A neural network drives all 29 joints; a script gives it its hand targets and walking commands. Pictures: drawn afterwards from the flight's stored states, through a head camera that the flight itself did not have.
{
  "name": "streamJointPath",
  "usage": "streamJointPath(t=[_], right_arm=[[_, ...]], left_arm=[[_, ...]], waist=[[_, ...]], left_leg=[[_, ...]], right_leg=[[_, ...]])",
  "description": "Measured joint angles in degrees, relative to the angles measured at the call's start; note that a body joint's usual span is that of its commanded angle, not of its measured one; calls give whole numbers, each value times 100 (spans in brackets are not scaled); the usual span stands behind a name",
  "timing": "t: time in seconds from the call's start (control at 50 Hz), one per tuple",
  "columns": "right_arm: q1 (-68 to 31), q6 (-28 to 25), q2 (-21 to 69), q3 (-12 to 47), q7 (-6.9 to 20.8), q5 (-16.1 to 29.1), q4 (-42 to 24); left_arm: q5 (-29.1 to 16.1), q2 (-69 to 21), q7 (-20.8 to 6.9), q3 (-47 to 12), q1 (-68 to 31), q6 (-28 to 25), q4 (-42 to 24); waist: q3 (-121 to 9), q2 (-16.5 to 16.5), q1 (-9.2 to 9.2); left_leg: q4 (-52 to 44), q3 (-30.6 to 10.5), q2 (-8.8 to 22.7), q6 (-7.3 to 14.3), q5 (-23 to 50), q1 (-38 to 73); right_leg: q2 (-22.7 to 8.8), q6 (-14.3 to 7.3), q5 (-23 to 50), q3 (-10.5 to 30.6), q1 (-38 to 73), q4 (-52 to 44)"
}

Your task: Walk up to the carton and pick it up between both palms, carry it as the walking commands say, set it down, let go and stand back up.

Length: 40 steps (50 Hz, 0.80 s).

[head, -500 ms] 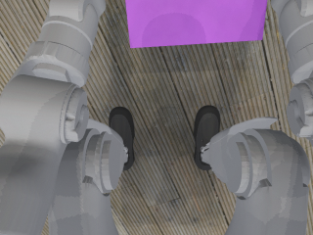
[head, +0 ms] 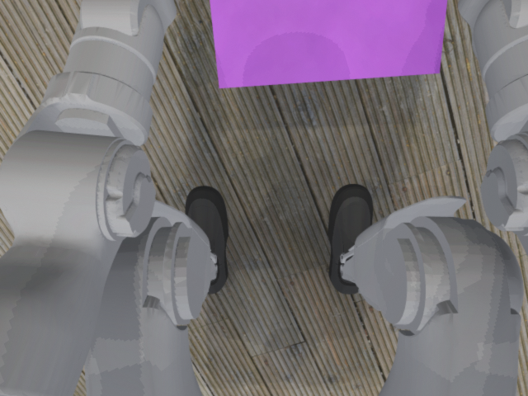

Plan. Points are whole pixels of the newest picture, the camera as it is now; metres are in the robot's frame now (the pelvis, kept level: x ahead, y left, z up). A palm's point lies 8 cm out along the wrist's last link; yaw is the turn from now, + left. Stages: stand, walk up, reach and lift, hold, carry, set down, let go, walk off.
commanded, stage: reach and lift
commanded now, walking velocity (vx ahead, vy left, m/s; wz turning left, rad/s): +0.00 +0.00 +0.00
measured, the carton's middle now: out of the picture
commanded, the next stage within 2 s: none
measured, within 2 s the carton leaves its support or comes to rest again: leaves its support in 0.32 s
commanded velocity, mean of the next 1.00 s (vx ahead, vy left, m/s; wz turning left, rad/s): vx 0.00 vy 0.00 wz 0.00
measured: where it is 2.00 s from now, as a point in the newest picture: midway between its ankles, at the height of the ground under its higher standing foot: (275, 255)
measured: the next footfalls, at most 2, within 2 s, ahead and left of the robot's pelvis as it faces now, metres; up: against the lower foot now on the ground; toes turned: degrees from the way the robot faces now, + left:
none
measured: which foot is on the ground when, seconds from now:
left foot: down 0.00-1.00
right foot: down 0.00-1.00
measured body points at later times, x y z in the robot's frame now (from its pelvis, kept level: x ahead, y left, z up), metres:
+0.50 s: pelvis -0.01 +0.01 +0.01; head +0.37 -0.02 +0.24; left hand +0.57 +0.14 -0.16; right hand +0.57 -0.18 -0.18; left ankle +0.12 +0.14 -0.32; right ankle +0.12 -0.12 -0.32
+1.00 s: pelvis -0.01 +0.00 +0.04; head +0.37 -0.04 +0.27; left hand +0.58 +0.12 -0.11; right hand +0.56 -0.19 -0.13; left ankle +0.12 +0.14 -0.32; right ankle +0.12 -0.12 -0.32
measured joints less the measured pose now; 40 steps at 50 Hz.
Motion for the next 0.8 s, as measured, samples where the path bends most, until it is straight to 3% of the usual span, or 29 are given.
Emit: streamJointPath(t=[0.16, 0.4, 0.6, 0.72, 0.8], right_arm=[[186, 127, 9, -87, 45, -73, -265], [222, 418, 287, 88, -321, -131, -733], [179, 738, 340, -408, -331, -631, -1087], [206, 905, 334, -551, -666, -702, -1286], [188, 963, 386, -657, -669, -816, -1394]], left_arm=[[-12, -14, -28, -30, 143, 135, -178], [-488, 188, 399, -278, 443, 321, -735], [-244, -8, 459, 235, 429, 538, -1123], [87, -222, 487, 415, 407, 759, -1430], [362, -324, 447, 717, 453, 799, -1615]], waist=[[-107, 61, -5], [32, 41, 73], [29, 131, 47], [30, 101, 38], [23, 70, 22]], left_leg=[[23, -1, -33, 14, -38, -39], [-67, -65, -193, -177, -89, 315], [-351, 46, -163, -33, 91, 443], [-486, 56, -129, -25, 59, 610], [-565, 66, -88, -37, 6, 729]], right_leg=[[-10, 4, -58, 9, -24, 24], [161, 83, 31, 116, 220, -82], [200, 208, 204, 221, 387, -396], [224, 216, 192, 223, 542, -540], [262, 193, 170, 228, 612, -604]])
